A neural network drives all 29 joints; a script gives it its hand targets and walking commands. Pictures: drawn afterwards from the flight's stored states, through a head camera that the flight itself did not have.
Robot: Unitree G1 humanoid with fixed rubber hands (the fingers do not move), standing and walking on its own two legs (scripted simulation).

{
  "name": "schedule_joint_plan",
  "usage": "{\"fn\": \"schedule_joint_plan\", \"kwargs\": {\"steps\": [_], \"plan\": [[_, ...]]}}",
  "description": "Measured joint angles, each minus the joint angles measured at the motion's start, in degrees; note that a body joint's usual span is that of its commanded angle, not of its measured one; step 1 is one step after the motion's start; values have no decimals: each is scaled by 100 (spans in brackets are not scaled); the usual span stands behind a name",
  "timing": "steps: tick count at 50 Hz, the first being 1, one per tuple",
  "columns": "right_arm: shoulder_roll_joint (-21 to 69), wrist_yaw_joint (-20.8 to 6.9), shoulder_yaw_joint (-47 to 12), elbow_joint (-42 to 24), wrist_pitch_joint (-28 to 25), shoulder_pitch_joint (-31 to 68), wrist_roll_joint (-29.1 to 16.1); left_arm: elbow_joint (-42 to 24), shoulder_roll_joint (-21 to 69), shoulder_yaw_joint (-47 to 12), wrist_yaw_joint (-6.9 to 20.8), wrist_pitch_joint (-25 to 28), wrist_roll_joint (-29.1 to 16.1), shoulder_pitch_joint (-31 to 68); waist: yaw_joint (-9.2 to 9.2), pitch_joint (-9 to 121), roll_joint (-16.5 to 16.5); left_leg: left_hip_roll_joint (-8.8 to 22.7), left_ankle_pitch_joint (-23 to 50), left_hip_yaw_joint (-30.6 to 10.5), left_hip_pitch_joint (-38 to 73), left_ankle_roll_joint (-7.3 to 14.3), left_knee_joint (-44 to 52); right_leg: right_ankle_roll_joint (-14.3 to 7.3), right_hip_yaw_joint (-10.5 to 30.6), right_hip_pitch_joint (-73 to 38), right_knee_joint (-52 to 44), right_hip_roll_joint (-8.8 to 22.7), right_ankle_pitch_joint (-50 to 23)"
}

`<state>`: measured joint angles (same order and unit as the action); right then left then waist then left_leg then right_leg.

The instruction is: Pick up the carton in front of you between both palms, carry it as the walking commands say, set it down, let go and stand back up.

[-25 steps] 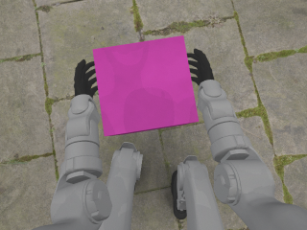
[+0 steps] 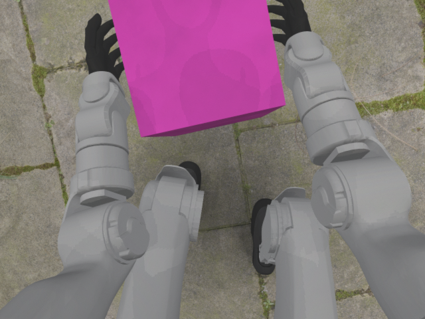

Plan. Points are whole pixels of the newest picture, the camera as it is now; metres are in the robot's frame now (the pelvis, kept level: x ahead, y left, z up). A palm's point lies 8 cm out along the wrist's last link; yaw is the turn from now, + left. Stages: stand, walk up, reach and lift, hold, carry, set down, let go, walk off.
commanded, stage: set down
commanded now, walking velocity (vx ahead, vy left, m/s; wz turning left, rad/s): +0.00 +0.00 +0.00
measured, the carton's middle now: (204, 71) +0.49 +0.12 -0.22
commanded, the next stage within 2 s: none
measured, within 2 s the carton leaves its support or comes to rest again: rests again in 1.20 s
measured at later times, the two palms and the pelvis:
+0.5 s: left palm (110, 70) +0.45 +0.27 -0.17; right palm (285, 45) +0.55 -0.02 -0.20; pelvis +0.01 -0.01 -0.03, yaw +1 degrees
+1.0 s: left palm (110, 76) +0.45 +0.28 -0.19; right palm (281, 51) +0.55 -0.02 -0.21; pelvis +0.00 -0.01 -0.04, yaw +2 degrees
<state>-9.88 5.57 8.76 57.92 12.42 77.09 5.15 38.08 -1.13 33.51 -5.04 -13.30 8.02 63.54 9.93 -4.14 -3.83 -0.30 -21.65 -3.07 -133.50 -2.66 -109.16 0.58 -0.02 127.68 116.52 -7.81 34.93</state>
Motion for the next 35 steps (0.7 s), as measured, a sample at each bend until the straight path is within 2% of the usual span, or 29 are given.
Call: {"fn": "schedule_joint_plan", "kwargs": {"steps": [7, 12, 27, 35], "plan": [[-91, 174, -272, 246, -100, 282, -96, 428, -390, -196, 18, 35, -402, 371, 204, -380, 146, -41, -63, 18, -157, -54, -375, -45, -13, 153, 446, 20, 137], [-55, 191, -333, 295, -53, 259, -17, 598, -470, -204, 128, 109, -610, 286, 202, -347, 279, -43, -145, 56, -214, -57, -524, -51, 14, 206, 621, 19, 241], [-207, 139, -509, 680, -110, 413, -50, 1225, -618, -168, 434, 318, -512, 480, 273, -389, 212, 72, -190, 37, -281, -165, -614, -146, -3, 418, 753, -110, 166], [-236, 112, -549, 819, -163, 468, -4, 1503, -703, -134, 534, 427, -489, 588, 237, -567, 219, 68, -208, 68, -198, -192, -627, -182, 19, 367, 815, -103, 192]]}}
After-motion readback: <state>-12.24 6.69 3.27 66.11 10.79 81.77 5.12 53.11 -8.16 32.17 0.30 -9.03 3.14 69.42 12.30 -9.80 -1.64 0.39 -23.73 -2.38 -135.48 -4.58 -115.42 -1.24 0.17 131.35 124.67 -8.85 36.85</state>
